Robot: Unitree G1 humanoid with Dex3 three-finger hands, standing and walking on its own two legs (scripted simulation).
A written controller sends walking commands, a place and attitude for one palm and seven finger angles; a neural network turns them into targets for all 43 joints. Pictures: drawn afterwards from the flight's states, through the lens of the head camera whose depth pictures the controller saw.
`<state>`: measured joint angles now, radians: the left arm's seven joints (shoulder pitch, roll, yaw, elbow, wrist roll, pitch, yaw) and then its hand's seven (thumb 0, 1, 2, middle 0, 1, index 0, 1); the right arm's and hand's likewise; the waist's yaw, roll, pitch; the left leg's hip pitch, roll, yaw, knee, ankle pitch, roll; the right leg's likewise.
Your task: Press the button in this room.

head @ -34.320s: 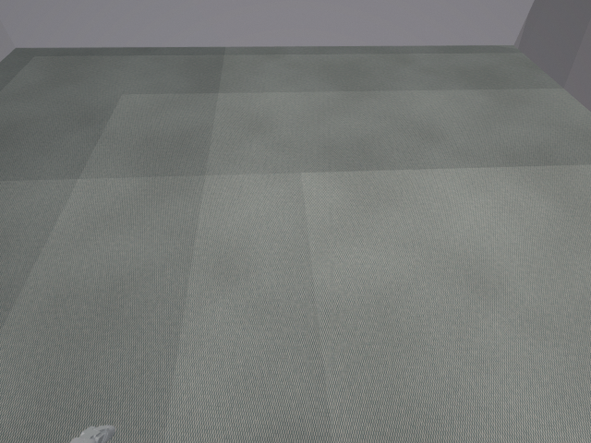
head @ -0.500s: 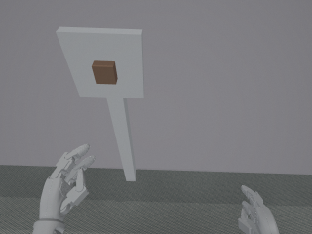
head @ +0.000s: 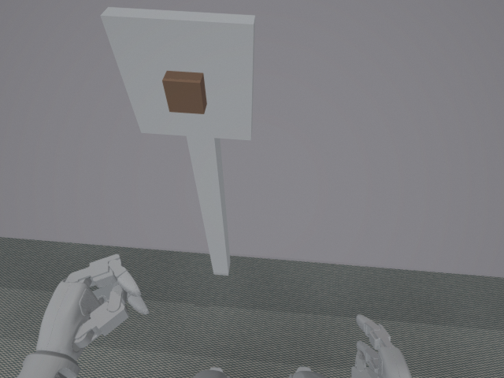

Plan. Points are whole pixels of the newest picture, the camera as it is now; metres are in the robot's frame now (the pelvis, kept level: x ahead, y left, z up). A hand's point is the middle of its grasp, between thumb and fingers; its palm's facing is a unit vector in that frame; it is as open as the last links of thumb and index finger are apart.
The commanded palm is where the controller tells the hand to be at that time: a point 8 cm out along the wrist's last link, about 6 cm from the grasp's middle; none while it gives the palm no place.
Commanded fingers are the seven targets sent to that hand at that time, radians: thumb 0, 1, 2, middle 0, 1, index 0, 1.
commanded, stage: raise the hand and make a fist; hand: left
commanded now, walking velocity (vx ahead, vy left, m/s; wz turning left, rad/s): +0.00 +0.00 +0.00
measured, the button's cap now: (186, 91) +0.53 +0.15 +0.17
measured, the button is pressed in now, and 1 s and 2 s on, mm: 0 0 0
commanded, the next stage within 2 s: aim a knuckle at the button in 1.22 s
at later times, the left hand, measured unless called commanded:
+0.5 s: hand (91, 280) +0.22 +0.21 +0.12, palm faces +0.01 -1.00 -0.07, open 3.1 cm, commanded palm +0.19 +0.26 +0.13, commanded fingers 0.00 0.90 0.90 -1.30 -1.50 -1.30 -1.50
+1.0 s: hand (76, 246) +0.24 +0.22 +0.16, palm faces +0.00 -1.00 -0.05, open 3.1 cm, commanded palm +0.21 +0.27 +0.17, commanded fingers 0.00 0.90 0.90 -1.30 -1.50 -1.30 -1.50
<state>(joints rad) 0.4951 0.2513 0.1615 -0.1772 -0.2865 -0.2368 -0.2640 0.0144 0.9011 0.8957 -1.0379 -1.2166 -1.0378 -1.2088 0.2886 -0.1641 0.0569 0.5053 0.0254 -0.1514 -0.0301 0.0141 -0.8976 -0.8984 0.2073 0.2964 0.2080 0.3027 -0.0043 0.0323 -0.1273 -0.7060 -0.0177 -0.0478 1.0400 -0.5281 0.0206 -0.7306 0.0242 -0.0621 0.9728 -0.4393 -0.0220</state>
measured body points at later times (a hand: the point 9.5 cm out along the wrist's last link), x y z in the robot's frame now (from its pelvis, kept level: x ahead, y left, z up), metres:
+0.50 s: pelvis +0.01 +0.01 +0.02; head +0.01 +0.02 +0.47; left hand +0.21 +0.26 +0.12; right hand +0.20 -0.20 -0.03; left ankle -0.01 +0.10 -0.68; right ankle +0.02 -0.11 -0.68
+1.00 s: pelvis +0.01 +0.01 +0.04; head +0.00 +0.00 +0.49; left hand +0.23 +0.27 +0.16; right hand +0.19 -0.22 -0.02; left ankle -0.01 +0.10 -0.68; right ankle +0.03 -0.11 -0.68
